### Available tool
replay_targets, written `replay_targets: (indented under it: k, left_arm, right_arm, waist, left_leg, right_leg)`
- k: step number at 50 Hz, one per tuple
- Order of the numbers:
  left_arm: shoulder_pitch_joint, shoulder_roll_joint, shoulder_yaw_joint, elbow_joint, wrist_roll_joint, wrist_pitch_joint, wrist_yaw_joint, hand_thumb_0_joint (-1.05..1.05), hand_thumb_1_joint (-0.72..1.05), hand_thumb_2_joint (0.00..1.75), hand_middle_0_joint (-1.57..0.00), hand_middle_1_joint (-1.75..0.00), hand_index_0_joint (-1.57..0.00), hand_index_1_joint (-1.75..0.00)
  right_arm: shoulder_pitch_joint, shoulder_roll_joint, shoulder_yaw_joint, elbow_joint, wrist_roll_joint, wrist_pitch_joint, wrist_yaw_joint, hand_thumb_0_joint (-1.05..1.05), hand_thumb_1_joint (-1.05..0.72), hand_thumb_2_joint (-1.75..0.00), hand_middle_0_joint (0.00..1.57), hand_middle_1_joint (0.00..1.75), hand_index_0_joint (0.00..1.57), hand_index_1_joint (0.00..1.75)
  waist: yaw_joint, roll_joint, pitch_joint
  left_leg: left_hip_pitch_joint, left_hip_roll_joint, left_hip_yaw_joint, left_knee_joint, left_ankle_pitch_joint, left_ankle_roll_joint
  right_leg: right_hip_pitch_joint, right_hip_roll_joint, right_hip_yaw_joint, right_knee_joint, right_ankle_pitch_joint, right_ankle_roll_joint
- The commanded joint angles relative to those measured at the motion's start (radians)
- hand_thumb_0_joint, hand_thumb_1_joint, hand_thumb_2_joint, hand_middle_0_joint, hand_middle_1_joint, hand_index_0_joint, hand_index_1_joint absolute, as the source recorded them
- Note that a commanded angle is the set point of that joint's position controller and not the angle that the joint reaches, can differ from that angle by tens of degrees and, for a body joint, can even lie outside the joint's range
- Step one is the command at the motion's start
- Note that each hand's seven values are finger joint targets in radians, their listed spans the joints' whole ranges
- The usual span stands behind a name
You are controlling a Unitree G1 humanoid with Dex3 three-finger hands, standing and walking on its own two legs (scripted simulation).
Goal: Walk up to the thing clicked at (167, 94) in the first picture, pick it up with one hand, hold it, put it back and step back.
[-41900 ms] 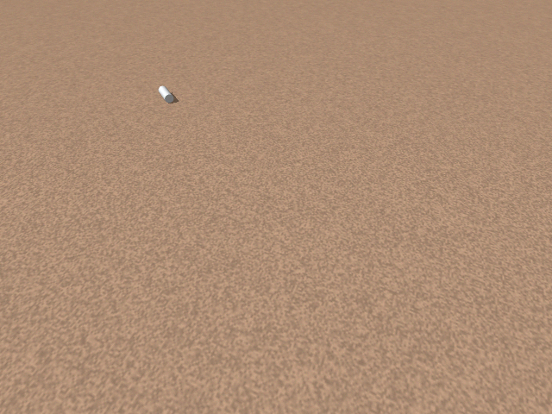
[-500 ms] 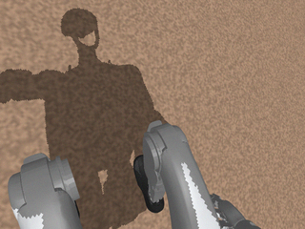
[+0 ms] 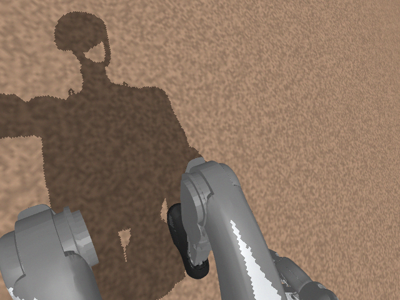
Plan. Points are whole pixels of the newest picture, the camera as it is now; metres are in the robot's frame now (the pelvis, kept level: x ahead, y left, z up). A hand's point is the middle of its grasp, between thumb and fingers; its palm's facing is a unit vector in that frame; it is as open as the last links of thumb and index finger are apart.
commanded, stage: rest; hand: left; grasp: from above
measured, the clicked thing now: out of the picture +0.43 +0.38 -0.26
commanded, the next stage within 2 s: open in 0.18 s
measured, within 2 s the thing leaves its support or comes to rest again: rests again in 0.58 s
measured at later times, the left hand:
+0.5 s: hand out of the picture +0.42 +0.36 -0.24, palm faces -0.45 -0.16 -0.88, open 9.3 cm
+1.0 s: hand out of the picture +0.42 +0.36 -0.24, palm faces -0.45 -0.16 -0.88, open 13.0 cm
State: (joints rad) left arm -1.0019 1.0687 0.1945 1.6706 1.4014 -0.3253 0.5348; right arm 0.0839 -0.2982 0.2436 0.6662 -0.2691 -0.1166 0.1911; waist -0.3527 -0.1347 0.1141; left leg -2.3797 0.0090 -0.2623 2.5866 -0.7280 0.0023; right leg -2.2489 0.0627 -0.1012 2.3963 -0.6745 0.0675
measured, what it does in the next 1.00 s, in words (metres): stands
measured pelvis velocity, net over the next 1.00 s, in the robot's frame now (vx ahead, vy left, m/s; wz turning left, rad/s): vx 0.00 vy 0.00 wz -0.01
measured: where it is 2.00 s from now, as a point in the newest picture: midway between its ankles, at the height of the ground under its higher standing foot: (144, 280)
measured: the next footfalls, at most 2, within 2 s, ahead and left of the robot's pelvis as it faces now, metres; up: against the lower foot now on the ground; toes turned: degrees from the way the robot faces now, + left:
none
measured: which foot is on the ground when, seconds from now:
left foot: down 0.00-1.00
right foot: down 0.00-1.00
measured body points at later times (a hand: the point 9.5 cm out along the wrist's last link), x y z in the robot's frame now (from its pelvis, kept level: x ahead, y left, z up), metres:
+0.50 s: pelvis +0.00 +0.00 +0.00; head +0.26 +0.15 +0.33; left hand +0.44 +0.37 -0.19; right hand +0.08 -0.26 -0.06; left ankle +0.06 +0.12 -0.26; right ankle +0.12 -0.14 -0.26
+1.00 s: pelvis +0.00 +0.00 +0.00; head +0.26 +0.15 +0.34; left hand +0.44 +0.37 -0.19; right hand +0.08 -0.26 -0.05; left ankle +0.06 +0.12 -0.26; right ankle +0.12 -0.14 -0.26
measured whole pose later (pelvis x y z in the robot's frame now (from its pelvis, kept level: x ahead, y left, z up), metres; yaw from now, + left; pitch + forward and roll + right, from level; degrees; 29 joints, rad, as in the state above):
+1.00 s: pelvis +0.00 +0.00 +0.00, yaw -1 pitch +27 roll -16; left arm -1.00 1.10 0.17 1.69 1.37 -0.34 0.54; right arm 0.07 -0.32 0.28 0.65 -0.27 -0.14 0.21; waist -0.36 -0.14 0.13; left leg -2.37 0.01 -0.28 2.59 -0.73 0.00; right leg -2.24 0.06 -0.11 2.39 -0.67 0.08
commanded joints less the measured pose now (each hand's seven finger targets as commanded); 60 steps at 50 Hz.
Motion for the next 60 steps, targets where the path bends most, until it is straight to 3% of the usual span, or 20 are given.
replay_targets:
  k: [1, 3, 10, 12, 14, 15, 19, 21, 24, 27, 34, 36, 41, 43, 44, 51, 52, 56, 58, 60]
  left_arm:
    - [-0.266, 0.274, 0.013, -0.123, -0.017, 0.005, 0.049, 0.0, 0.82, 0.6, -1.12, -0.54, -1.14, -0.52]
    - [-0.257, 0.285, 0.026, -0.131, -0.028, 0.002, 0.055, 0.0, 0.81, 0.61, -1.13, -0.52, -1.15, -0.5]
    - [-0.244, 0.255, -0.006, -0.105, -0.026, -0.001, 0.052, 0.0, 0.78, 0.6, -1.1, -0.52, -1.11, -0.51]
    - [-0.247, 0.276, 0.01, -0.11, -0.039, -0.007, 0.06, 0.0, 0.78, 0.6, -1.1, -0.52, -1.12, -0.5]
    - [-0.244, 0.262, -0.008, -0.101, -0.039, -0.01, 0.061, 0.0, 0.78, 0.58, -1.1, -0.52, -1.11, -0.51]
    - [-0.25, 0.294, 0.019, -0.113, -0.038, -0.014, 0.068, 0.0, 0.7, 0.59, -1.02, -0.54, -1.03, -0.53]
    - [-0.249, 0.274, -0.004, -0.108, -0.035, -0.009, 0.069, 0.0, 0.38, 0.55, -0.7, -0.57, -0.72, -0.55]
    - [-0.251, 0.267, -0.012, -0.103, -0.036, -0.008, 0.067, 0.0, 0.22, 0.54, -0.61, -0.58, -0.63, -0.56]
    - [-0.245, 0.298, 0.015, -0.11, -0.038, -0.001, 0.079, 0.0, 0.03, 0.57, -0.51, -0.6, -0.53, -0.58]
    - [-0.232, 0.262, -0.015, -0.079, -0.037, 0.01, 0.068, 0.0, -0.08, 0.64, -0.44, -0.66, -0.45, -0.65]
    - [-0.237, 0.26, -0.02, -0.078, -0.057, 0.012, 0.034, 0.0, -0.21, 0.74, -0.33, -0.76, -0.34, -0.76]
    - [-0.221, 0.282, -0.004, -0.103, -0.059, 0.007, 0.035, 0.0, -0.24, 0.76, -0.31, -0.78, -0.32, -0.77]
    - [-0.229, 0.265, -0.017, -0.095, -0.069, -0.006, 0.034, 0.0, -0.34, 0.84, -0.23, -0.85, -0.23, -0.85]
    - [-0.237, 0.256, -0.036, -0.102, -0.059, -0.007, 0.035, 0.0, -0.37, 0.87, -0.2, -0.87, -0.2, -0.87]
    - [-0.238, 0.285, -0.013, -0.108, -0.054, -0.009, 0.041, 0.0, -0.38, 0.88, -0.19, -0.89, -0.19, -0.89]
    - [-0.247, 0.289, -0.004, -0.11, -0.04, -0.014, 0.056, 0.0, -0.44, 0.94, -0.13, -0.96, -0.13, -0.96]
    - [-0.236, 0.259, -0.029, -0.072, -0.037, -0.008, 0.053, 0.0, -0.44, 0.93, -0.12, -0.98, -0.13, -0.97]
    - [-0.26, 0.262, -0.03, -0.102, -0.046, -0.007, 0.047, 0.0, -0.48, 0.97, -0.09, -1.01, -0.09, -1.01]
    - [-0.243, 0.278, -0.016, -0.1, -0.049, -0.003, 0.05, 0.0, -0.5, 0.98, -0.08, -1.02, -0.08, -1.02]
    - [-0.225, 0.261, -0.025, -0.072, -0.049, -0.001, 0.044, 0.0, -0.49, 0.98, -0.07, -1.03, -0.08, -1.02]
  right_arm:
    - [0.168, -0.337, -0.089, 0.002, -0.005, -0.006, -0.005, 0.0, -0.9, -0.9, 0.2, 0.3, 0.2, 0.3]
    - [0.159, -0.348, -0.098, 0.004, -0.004, -0.005, -0.008, 0.0, -0.9, -0.9, 0.2, 0.3, 0.2, 0.3]
    - [0.168, -0.342, -0.081, 0.007, -0.015, -0.018, 0.004, 0.0, -0.9, -0.9, 0.2, 0.3, 0.2, 0.3]
    - [0.162, -0.342, -0.07, 0.007, -0.013, -0.017, 0.004, 0.0, -0.9, -0.9, 0.2, 0.3, 0.2, 0.3]
    - [0.148, -0.356, -0.082, 0.003, -0.014, -0.023, 0.003, 0.0, -0.9, -0.9, 0.2, 0.3, 0.2, 0.3]
    - [0.151, -0.345, -0.07, 0.007, -0.012, -0.021, 0.001, 0.0, -0.89, -0.9, 0.2, 0.3, 0.2, 0.3]
    - [0.144, -0.341, -0.066, 0.004, -0.014, -0.026, 0.005, 0.0, -0.89, -0.9, 0.2, 0.3, 0.2, 0.3]
    - [0.153, -0.354, -0.072, 0.004, -0.014, -0.032, 0.009, 0.0, -0.89, -0.9, 0.2, 0.3, 0.2, 0.3]
    - [0.15, -0.348, -0.062, 0.002, -0.011, -0.032, 0.007, 0.0, -0.89, -0.9, 0.2, 0.3, 0.2, 0.3]
    - [0.151, -0.352, -0.072, 0.001, -0.011, -0.038, 0.013, 0.0, -0.89, -0.9, 0.2, 0.3, 0.2, 0.3]
    - [0.15, -0.351, -0.064, -0.012, -0.004, -0.039, 0.015, 0.0, -0.9, -0.9, 0.2, 0.3, 0.2, 0.3]
    - [0.151, -0.354, -0.066, -0.01, -0.004, -0.033, 0.009, 0.0, -0.89, -0.9, 0.2, 0.3, 0.2, 0.3]
    - [0.142, -0.342, -0.059, -0.005, 0.001, -0.025, 0.006, 0.0, -0.89, -0.9, 0.2, 0.3, 0.2, 0.3]
    - [0.149, -0.357, -0.067, -0.01, 0.002, -0.027, 0.004, 0.0, -0.89, -0.9, 0.2, 0.3, 0.2, 0.3]
    - [0.154, -0.352, -0.06, -0.003, 0.001, -0.025, 0.004, 0.0, -0.89, -0.9, 0.2, 0.3, 0.2, 0.3]
    - [0.145, -0.358, -0.065, -0.005, -0.005, -0.02, 0.0, 0.0, -0.89, -0.9, 0.2, 0.3, 0.2, 0.3]
    - [0.141, -0.355, -0.063, -0.01, -0.009, -0.023, 0.002, 0.0, -0.89, -0.9, 0.2, 0.3, 0.2, 0.3]
    - [0.14, -0.359, -0.063, -0.011, -0.008, -0.031, 0.005, 0.0, -0.89, -0.9, 0.2, 0.3, 0.2, 0.3]
    - [0.142, -0.356, -0.063, -0.008, -0.003, -0.027, 0.002, 0.0, -0.89, -0.9, 0.2, 0.3, 0.2, 0.3]
    - [0.143, -0.343, -0.054, -0.011, -0.006, -0.029, 0.007, 0.0, -0.89, -0.9, 0.2, 0.3, 0.2, 0.3]
  waist:
    - [-0.029, 0.586, -0.614]
    - [-0.011, 0.599, -0.62]
    - [-0.04, 0.564, -0.622]
    - [-0.034, 0.574, -0.625]
    - [-0.03, 0.583, -0.6]
    - [-0.023, 0.586, -0.608]
    - [-0.029, 0.566, -0.613]
    - [-0.043, 0.578, -0.595]
    - [-0.025, 0.571, -0.622]
    - [-0.037, 0.562, -0.579]
    - [-0.042, 0.549, -0.569]
    - [-0.019, 0.568, -0.623]
    - [-0.024, 0.543, -0.603]
    - [-0.034, 0.547, -0.597]
    - [-0.03, 0.555, -0.601]
    - [-0.023, 0.583, -0.608]
    - [-0.037, 0.573, -0.579]
    - [-0.041, 0.572, -0.588]
    - [-0.02, 0.578, -0.611]
    - [-0.031, 0.548, -0.577]
  left_leg:
    - [0.571, 0.026, 0.115, -0.292, 0.261, -0.012]
    - [0.568, 0.023, 0.114, -0.304, 0.258, -0.012]
    - [0.571, 0.027, 0.118, -0.273, 0.291, -0.007]
    - [0.57, 0.026, 0.11, -0.283, 0.288, -0.009]
    - [0.567, 0.027, 0.112, -0.294, 0.257, -0.012]
    - [0.572, 0.029, 0.102, -0.296, 0.261, -0.014]
    - [0.555, 0.03, 0.111, -0.278, 0.261, -0.009]
    - [0.562, 0.029, 0.115, -0.279, 0.26, -0.01]
    - [0.57, 0.03, 0.108, -0.283, 0.274, -0.01]
    - [0.536, 0.029, 0.117, -0.278, 0.244, -0.006]
    - [0.527, 0.028, 0.1, -0.291, 0.224, -0.007]
    - [0.558, 0.027, 0.101, -0.299, 0.256, -0.011]
    - [0.517, 0.027, 0.107, -0.284, 0.252, -0.005]
    - [0.539, 0.028, 0.108, -0.285, 0.261, -0.007]
    - [0.543, 0.028, 0.105, -0.291, 0.256, -0.007]
    - [0.555, 0.029, 0.102, -0.303, 0.257, -0.012]
    - [0.543, 0.028, 0.103, -0.298, 0.235, -0.011]
    - [0.553, 0.03, 0.1, -0.294, 0.24, -0.011]
    - [0.553, 0.028, 0.1, -0.303, 0.248, -0.013]
    - [0.525, 0.028, 0.102, -0.295, 0.238, -0.009]
  right_leg:
    - [0.26, 0.021, -0.163, -0.14, 0.268, -0.084]
    - [0.267, 0.022, -0.164, -0.147, 0.262, -0.085]
    - [0.302, 0.026, -0.163, -0.152, 0.302, -0.075]
    - [0.299, 0.025, -0.167, -0.147, 0.294, -0.078]
    - [0.284, 0.027, -0.168, -0.152, 0.268, -0.079]
    - [0.281, 0.026, -0.176, -0.147, 0.269, -0.08]
    - [0.303, 0.029, -0.166, -0.154, 0.282, -0.077]
    - [0.295, 0.027, -0.166, -0.15, 0.279, -0.075]
    - [0.301, 0.027, -0.173, -0.15, 0.286, -0.077]
    - [0.293, 0.029, -0.164, -0.156, 0.269, -0.077]
    - [0.284, 0.025, -0.168, -0.156, 0.25, -0.076]
    - [0.312, 0.026, -0.166, -0.156, 0.27, -0.079]
    - [0.316, 0.029, -0.164, -0.168, 0.274, -0.077]
    - [0.313, 0.029, -0.162, -0.166, 0.278, -0.078]
    - [0.31, 0.027, -0.167, -0.164, 0.271, -0.079]
    - [0.296, 0.027, -0.171, -0.157, 0.268, -0.081]
    - [0.279, 0.026, -0.169, -0.154, 0.252, -0.082]
    - [0.278, 0.024, -0.17, -0.157, 0.26, -0.078]
    - [0.294, 0.024, -0.168, -0.154, 0.261, -0.082]
    - [0.288, 0.026, -0.17, -0.157, 0.258, -0.078]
